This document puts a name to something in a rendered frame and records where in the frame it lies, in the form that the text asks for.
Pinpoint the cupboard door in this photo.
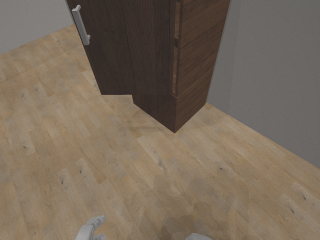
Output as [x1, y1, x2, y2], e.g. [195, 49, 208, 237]
[66, 0, 176, 95]

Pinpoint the handle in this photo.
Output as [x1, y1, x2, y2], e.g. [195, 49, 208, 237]
[71, 5, 91, 45]

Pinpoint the robot left hand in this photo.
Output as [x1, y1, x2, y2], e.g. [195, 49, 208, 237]
[75, 215, 106, 240]

